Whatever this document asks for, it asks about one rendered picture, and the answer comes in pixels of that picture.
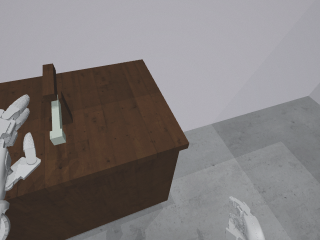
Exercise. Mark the right robot hand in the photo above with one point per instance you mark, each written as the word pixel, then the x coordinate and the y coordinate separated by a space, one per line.
pixel 246 229

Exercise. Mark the tap lever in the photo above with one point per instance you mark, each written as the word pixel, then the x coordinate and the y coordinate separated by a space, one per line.
pixel 57 135

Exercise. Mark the counter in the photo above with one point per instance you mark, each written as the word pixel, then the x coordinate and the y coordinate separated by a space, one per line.
pixel 121 150

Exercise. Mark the robot left forearm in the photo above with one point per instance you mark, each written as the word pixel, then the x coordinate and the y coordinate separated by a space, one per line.
pixel 5 224

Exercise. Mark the left robot hand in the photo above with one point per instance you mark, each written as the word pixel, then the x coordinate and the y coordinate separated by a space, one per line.
pixel 10 121

